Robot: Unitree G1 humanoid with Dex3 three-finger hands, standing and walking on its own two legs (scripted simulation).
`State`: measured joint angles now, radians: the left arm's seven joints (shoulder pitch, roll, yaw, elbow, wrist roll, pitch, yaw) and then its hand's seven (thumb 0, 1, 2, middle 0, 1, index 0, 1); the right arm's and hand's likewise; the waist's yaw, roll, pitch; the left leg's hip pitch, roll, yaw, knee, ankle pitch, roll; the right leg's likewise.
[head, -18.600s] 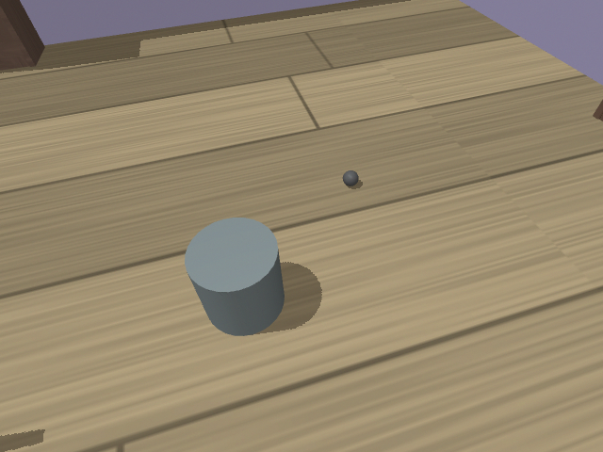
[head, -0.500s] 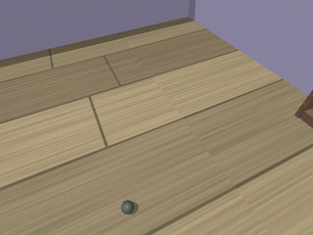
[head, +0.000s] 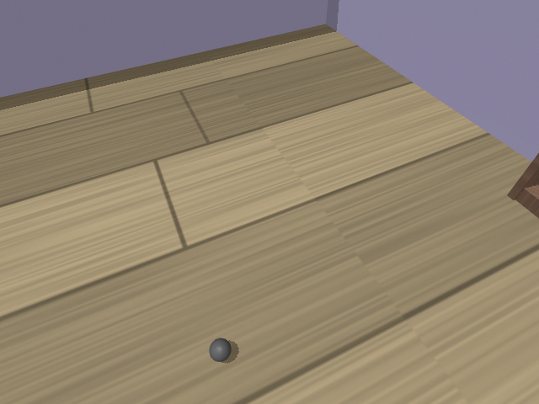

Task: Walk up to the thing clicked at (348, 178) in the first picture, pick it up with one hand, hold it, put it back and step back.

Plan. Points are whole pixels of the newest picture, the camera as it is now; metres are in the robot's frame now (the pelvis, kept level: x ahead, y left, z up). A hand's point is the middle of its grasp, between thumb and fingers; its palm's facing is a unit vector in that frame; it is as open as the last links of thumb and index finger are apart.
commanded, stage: stand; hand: left
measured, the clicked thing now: (220, 349) +0.44 +0.23 -0.75
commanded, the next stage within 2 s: none
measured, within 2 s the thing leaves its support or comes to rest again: neither
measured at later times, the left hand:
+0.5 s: hand out of the picture +0.07 +0.25 -0.16, palm faces -0.03 -0.94 -0.34, open 7.3 cm
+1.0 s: hand out of the picture +0.07 +0.26 -0.16, palm faces -0.02 -0.94 -0.34, open 7.3 cm
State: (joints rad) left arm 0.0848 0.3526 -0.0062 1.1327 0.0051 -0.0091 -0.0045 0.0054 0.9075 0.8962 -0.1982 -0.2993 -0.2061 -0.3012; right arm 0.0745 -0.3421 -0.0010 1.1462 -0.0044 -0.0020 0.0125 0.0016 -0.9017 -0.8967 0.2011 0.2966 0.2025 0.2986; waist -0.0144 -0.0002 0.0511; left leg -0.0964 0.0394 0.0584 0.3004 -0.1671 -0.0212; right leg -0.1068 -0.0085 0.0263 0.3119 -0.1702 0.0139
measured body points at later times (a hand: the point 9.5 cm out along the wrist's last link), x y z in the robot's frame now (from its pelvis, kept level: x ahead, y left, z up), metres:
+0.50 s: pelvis +0.00 +0.00 +0.00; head +0.01 +0.00 +0.45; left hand +0.07 +0.30 -0.13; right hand +0.07 -0.30 -0.14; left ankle +0.00 +0.13 -0.75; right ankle +0.00 -0.13 -0.75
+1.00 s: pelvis +0.00 +0.00 +0.00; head +0.01 +0.00 +0.45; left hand +0.07 +0.30 -0.13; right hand +0.08 -0.30 -0.13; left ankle +0.00 +0.13 -0.75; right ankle +0.00 -0.13 -0.75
